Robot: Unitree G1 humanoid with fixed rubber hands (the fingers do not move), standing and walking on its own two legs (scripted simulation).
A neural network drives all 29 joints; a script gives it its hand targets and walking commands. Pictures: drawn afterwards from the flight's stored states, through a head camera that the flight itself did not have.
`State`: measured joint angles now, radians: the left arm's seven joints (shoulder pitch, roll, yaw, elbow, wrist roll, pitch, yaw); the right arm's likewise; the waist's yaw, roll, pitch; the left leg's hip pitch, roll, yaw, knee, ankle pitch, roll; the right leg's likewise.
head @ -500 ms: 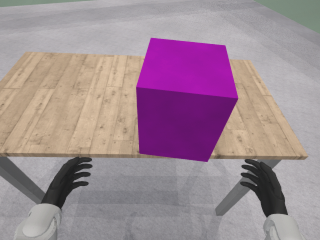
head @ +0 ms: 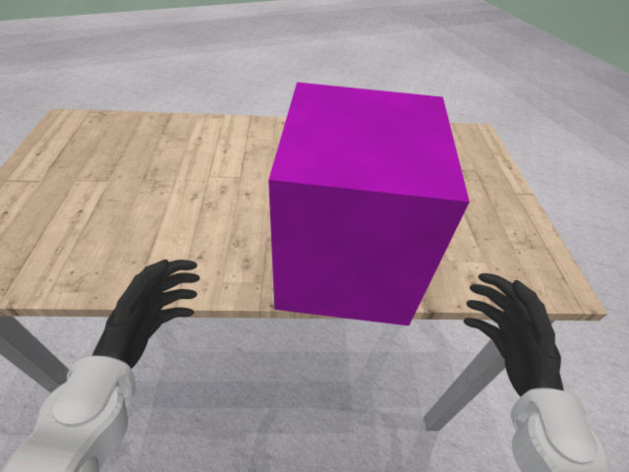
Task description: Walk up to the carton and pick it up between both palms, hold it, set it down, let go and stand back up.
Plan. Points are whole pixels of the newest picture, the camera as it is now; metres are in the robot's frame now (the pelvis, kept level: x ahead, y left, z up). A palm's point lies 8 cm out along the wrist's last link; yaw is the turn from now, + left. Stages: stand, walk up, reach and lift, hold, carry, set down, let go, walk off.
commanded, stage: reach and lift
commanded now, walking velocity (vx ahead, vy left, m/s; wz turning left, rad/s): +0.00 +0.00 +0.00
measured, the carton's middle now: (354, 208) +0.45 -0.03 +0.10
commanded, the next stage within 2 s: none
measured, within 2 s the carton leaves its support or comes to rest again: neither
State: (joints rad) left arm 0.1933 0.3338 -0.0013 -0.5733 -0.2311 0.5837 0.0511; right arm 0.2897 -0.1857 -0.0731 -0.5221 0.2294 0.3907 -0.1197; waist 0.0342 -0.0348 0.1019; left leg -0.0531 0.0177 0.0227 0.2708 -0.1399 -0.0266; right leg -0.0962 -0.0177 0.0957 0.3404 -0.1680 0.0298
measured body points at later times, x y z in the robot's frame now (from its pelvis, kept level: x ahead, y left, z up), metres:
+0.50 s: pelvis +0.00 +0.00 +0.00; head +0.01 +0.01 +0.45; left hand +0.31 +0.18 +0.17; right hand +0.31 -0.20 +0.17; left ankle +0.01 +0.14 -0.75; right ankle +0.02 -0.14 -0.75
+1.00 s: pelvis +0.00 +0.00 +0.00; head +0.00 +0.01 +0.45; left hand +0.38 +0.18 +0.22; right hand +0.38 -0.20 +0.22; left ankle +0.01 +0.14 -0.75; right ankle +0.02 -0.14 -0.75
